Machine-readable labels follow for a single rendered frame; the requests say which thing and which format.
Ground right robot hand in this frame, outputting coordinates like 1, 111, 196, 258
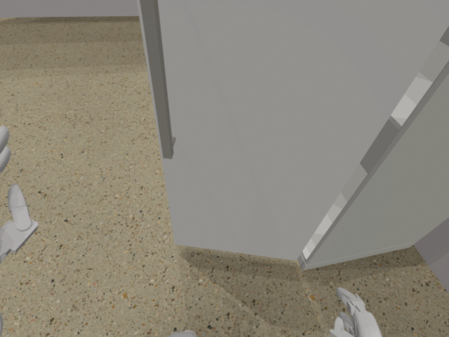
330, 287, 382, 337

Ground left robot hand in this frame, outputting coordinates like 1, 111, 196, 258
0, 126, 38, 264

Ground fridge door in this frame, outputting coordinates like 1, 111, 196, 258
137, 0, 449, 260

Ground handle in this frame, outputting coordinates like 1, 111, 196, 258
140, 0, 175, 159

